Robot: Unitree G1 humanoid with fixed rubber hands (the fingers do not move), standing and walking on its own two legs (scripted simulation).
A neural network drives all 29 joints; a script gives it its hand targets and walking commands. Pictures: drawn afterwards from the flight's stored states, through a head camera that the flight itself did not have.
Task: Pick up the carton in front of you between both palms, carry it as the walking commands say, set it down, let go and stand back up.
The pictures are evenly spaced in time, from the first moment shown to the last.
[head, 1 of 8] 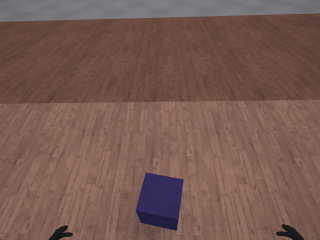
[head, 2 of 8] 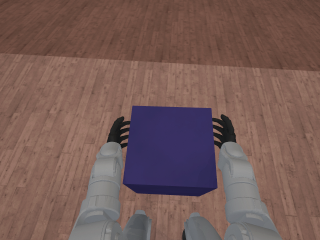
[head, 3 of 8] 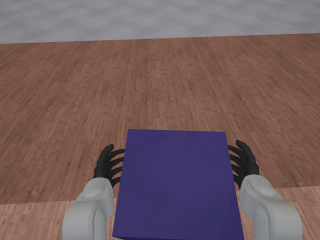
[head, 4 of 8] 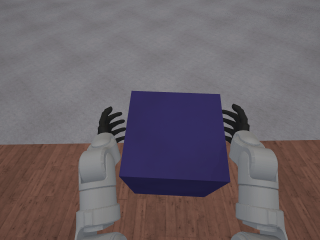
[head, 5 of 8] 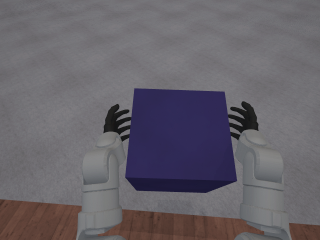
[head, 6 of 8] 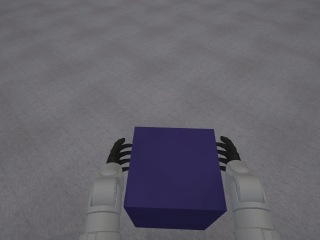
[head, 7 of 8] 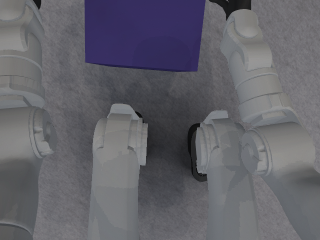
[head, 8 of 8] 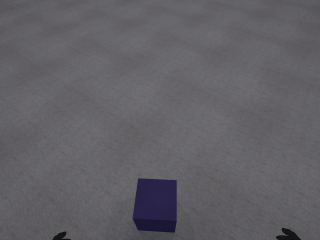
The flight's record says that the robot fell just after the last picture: no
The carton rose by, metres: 0.68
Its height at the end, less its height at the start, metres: -0.46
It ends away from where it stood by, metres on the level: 5.70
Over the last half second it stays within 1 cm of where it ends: yes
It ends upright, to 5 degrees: yes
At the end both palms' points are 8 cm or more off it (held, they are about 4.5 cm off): yes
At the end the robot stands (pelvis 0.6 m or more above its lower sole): yes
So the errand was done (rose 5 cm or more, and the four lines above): yes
